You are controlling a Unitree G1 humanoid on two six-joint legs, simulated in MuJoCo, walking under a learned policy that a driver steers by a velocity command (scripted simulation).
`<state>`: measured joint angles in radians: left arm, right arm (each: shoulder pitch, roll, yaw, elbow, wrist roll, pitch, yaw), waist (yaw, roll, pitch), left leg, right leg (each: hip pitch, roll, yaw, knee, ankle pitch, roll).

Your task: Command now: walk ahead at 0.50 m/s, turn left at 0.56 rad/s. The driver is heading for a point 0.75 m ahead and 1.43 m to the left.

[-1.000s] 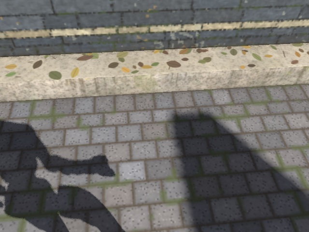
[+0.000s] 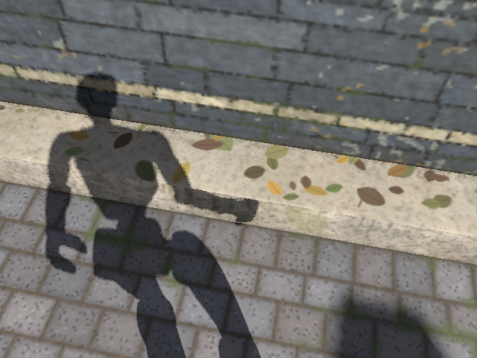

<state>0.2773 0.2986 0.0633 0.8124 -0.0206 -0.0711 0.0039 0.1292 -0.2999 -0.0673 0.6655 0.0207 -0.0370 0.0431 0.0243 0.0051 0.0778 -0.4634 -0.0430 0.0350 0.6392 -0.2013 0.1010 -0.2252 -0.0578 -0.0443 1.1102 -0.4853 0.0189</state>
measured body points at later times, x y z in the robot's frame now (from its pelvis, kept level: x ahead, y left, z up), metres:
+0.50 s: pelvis +0.28 -0.03 +0.01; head +0.31 -0.02 +0.46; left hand +0.39 +0.28 -0.07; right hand +0.43 -0.29 -0.10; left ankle +0.12 +0.06 -0.66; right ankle +0.39 -0.12 -0.72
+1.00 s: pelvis +0.48 +0.11 +0.01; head +0.52 +0.14 +0.45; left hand +0.36 +0.38 -0.12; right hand +0.81 +0.03 -0.06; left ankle +0.51 +0.21 -0.72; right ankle +0.44 -0.11 -0.63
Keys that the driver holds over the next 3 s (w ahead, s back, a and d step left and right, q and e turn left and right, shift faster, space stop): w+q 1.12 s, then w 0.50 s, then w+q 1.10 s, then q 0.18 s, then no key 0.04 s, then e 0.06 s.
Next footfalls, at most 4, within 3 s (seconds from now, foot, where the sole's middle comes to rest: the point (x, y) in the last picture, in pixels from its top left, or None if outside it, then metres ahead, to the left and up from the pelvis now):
0.42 right None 0.42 -0.11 -0.76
0.92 left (167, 313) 0.54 0.23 -0.76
1.26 right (198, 256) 0.72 0.16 -0.76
1.62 left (66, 323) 0.50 0.50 -0.76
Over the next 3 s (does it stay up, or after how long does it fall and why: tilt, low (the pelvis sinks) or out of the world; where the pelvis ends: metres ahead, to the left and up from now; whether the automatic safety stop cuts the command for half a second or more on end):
stays up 0.61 1.02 0.00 its command is cut before an obstacle after 1.0 s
